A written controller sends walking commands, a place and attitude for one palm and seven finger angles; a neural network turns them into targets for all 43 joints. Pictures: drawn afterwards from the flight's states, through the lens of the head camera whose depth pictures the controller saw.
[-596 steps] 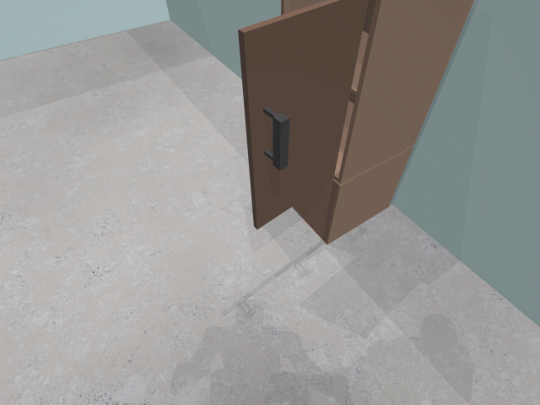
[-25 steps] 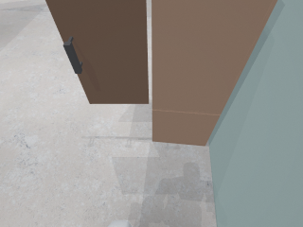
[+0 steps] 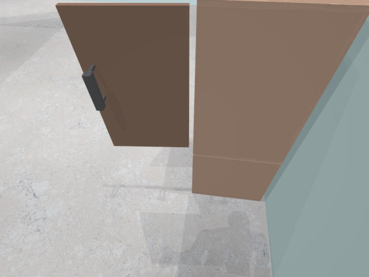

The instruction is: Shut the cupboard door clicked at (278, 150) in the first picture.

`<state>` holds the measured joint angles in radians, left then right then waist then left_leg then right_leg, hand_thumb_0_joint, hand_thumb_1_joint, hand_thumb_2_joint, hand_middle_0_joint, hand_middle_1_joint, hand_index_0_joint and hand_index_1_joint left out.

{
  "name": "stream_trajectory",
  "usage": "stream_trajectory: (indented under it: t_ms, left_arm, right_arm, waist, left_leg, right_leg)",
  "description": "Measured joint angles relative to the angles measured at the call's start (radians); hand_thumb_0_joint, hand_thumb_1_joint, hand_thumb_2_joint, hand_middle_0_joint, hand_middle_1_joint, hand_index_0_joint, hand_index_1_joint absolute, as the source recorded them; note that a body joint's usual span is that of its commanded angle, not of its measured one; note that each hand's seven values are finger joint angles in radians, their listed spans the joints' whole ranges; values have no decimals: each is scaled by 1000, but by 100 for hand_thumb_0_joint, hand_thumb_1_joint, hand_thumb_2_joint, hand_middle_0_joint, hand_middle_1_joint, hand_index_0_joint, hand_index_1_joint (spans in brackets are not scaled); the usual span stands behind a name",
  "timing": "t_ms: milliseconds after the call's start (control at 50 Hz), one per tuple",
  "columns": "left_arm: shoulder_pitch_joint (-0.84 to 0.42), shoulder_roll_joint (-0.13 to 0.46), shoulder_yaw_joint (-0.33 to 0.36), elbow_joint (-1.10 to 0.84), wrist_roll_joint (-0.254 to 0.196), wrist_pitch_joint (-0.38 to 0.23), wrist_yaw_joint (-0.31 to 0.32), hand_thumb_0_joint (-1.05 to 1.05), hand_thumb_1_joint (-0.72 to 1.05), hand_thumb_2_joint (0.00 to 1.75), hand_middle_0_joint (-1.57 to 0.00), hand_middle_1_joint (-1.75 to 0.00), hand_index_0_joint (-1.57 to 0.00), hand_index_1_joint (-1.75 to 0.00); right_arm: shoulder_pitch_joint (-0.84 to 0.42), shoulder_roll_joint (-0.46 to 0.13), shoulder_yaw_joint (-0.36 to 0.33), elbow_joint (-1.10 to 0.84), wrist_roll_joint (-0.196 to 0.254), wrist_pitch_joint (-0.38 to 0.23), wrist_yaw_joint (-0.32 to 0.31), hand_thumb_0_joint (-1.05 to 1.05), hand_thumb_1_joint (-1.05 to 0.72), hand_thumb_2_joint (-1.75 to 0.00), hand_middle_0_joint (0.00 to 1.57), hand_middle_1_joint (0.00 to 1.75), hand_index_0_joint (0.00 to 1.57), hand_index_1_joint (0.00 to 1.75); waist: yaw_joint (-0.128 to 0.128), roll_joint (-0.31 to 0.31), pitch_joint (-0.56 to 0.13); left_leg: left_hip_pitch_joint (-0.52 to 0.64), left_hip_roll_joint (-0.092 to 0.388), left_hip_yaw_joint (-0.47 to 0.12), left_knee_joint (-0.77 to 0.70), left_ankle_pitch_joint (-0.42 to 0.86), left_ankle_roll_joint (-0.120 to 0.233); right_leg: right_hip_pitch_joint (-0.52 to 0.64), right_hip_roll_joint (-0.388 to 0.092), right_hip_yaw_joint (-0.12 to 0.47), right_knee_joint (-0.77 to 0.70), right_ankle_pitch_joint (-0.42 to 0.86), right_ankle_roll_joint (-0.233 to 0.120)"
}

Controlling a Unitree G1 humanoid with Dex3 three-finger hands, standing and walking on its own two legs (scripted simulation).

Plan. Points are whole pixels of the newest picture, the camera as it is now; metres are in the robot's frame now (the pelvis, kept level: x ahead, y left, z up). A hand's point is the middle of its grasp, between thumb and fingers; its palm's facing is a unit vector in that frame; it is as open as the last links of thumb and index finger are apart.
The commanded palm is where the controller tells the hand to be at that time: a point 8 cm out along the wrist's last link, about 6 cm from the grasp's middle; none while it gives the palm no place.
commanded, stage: take the last steps up to it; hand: left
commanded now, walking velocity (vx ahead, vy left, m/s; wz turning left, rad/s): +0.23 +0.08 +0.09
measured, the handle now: (96, 87) +0.66 +0.32 +0.02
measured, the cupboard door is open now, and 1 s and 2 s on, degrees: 96 96 96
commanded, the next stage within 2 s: come to a stop and stand still in 0.26 s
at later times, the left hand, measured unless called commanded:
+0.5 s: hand out of the picture +0.11 +0.23 -0.18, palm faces +0.11 -0.98 -0.17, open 7.4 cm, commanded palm none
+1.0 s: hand (120, 245) +0.22 +0.19 -0.16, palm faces +0.02 -0.97 -0.23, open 7.4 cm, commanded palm none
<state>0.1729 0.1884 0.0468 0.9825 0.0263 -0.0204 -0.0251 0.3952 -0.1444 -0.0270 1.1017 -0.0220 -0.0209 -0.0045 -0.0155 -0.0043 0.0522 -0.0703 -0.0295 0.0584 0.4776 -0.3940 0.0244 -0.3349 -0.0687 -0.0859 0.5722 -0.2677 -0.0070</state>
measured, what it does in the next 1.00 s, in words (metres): walks ahead: left foot, then right foot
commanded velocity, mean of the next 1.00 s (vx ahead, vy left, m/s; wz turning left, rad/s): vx -0.03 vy -0.02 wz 0.01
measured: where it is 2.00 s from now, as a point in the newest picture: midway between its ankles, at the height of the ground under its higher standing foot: outside the picture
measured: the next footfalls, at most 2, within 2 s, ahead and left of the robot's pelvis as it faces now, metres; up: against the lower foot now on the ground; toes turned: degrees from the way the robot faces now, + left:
left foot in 0.36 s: +0.22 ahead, +0.15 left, +0.00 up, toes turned +9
right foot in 0.80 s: +0.18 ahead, -0.10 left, +0.00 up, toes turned -2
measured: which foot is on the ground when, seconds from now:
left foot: down 0.00-0.00, up 0.02-0.34, down 0.36-0.80, up 0.82-1.00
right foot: down 0.00-0.38, up 0.40-0.78, down 0.80-1.00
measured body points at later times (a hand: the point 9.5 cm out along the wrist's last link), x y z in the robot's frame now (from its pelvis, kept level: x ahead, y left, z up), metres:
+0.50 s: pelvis +0.14 +0.06 +0.00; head +0.17 +0.08 +0.45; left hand +0.11 +0.28 -0.16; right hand +0.24 -0.17 -0.14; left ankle +0.18 +0.15 -0.73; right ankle +0.09 -0.08 -0.69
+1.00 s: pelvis +0.16 +0.00 +0.01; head +0.18 -0.01 +0.46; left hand +0.22 +0.24 -0.14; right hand +0.18 -0.24 -0.15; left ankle +0.13 +0.12 -0.71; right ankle +0.14 -0.10 -0.73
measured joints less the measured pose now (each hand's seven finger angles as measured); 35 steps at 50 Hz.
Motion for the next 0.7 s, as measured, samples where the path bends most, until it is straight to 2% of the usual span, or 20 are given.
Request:
stream_trajectory:
  t_ms: [60,80,120,160,240,300,360,400,460,540,640,700]
  left_arm:
    - [-11,-30,-1,-3,-5,-31,10,0,91,90,-20,-29,-20,-29]
    - [-3,-38,-2,-3,-7,-35,15,0,91,90,-20,-29,-20,-29]
    - [21,-52,3,4,-10,-38,29,0,91,90,-20,-30,-20,-29]
    - [45,-44,18,16,-10,-44,44,-1,94,90,-20,-30,-20,-30]
    - [88,-23,14,59,-4,-44,35,-1,95,90,-20,-30,-20,-30]
    - [120,-20,10,92,-2,-39,29,-1,94,90,-20,-30,-20,-30]
    - [163,-23,8,119,-3,-21,26,0,92,90,-20,-30,-20,-30]
    - [172,-17,6,132,-7,-2,28,0,92,90,-20,-30,-20,-30]
    - [148,-7,-2,142,-14,22,42,0,92,90,-20,-30,-20,-29]
    - [98,-9,-7,121,-20,42,48,1,91,90,-20,-29,-19,-29]
    - [41,1,8,55,-11,74,45,0,91,90,-20,-29,-19,-29]
    - [11,9,16,20,-9,79,45,0,91,90,-20,-29,-19,-29]
  right_arm:
    - [-8,-18,-11,26,4,22,5,1,-91,-90,20,30,20,30]
    - [-18,-23,-16,30,2,29,7,1,-91,-90,20,30,20,30]
    - [-40,-31,-26,26,-1,36,10,1,-91,-90,20,30,20,30]
    - [-64,-32,-32,10,-4,36,14,1,-91,-90,20,30,20,30]
    - [-117,-29,-37,-32,-3,27,24,1,-91,-90,19,30,20,30]
    - [-160,-30,-36,-55,-3,17,29,1,-91,-90,19,30,19,30]
    - [-186,-37,-29,-80,-4,-6,29,0,-91,-90,19,30,19,30]
    - [-208,-27,-24,-92,-9,-22,18,0,-91,-90,19,30,20,30]
    - [-228,-2,-1,-99,-9,-25,-11,0,-91,-90,19,30,20,30]
    - [-256,10,7,-85,2,-8,-39,-1,-93,-90,20,30,20,30]
    - [-278,-2,-3,-82,-2,29,-41,-1,-93,-90,20,30,20,30]
    - [-274,-17,-16,-82,-6,41,-39,-1,-92,-90,20,30,20,30]
  waist:
    - [-6,39,23]
    - [-6,41,23]
    - [-5,40,15]
    - [-5,31,4]
    - [8,3,-6]
    - [30,-9,-3]
    - [45,-7,-9]
    - [42,-28,-3]
    - [45,-48,10]
    - [45,-43,20]
    - [35,-19,25]
    - [26,-1,29]
  left_leg:
    - [-138,23,-25,357,-106,3]
    - [-193,28,-27,458,-91,1]
    - [-287,49,-22,552,-26,-10]
    - [-352,76,-13,528,34,-26]
    - [-394,103,10,331,114,-47]
    - [-371,98,19,196,145,-50]
    - [-291,87,33,46,203,-42]
    - [-297,69,49,92,195,2]
    - [-269,54,71,93,161,25]
    - [-215,48,81,21,182,28]
    - [-208,75,83,11,178,18]
    - [-215,94,80,21,175,5]
  right_leg:
    - [24,17,-37,39,-9,-23]
    - [44,19,-45,23,-14,-24]
    - [89,23,-58,-40,-1,-17]
    - [132,25,-69,-109,18,-13]
    - [198,15,-78,-193,26,0]
    - [229,3,-74,-192,-2,22]
    - [232,-10,-64,-111,-77,50]
    - [170,-32,-33,63,-179,29]
    - [54,-17,26,302,-242,22]
    - [-6,1,38,297,-220,37]
    - [-61,34,38,328,-220,36]
    - [-56,45,37,305,-209,32]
